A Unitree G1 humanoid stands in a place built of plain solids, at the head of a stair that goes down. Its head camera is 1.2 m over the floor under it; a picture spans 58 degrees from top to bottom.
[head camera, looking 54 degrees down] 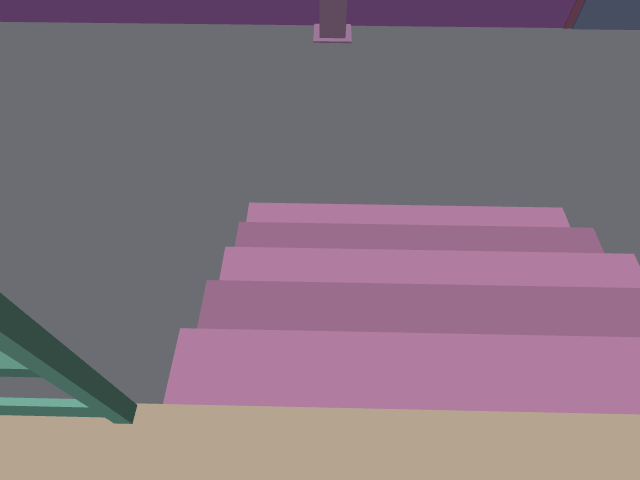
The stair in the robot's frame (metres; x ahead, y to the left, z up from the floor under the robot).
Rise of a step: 0.18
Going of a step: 0.30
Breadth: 2.00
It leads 1 degrees to the right of straight ahead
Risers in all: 6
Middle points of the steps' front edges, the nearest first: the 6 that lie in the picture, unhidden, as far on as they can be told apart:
0.31 -0.51 0.00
0.61 -0.52 -0.18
0.91 -0.52 -0.36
1.21 -0.53 -0.54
1.51 -0.54 -0.73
1.81 -0.54 -0.91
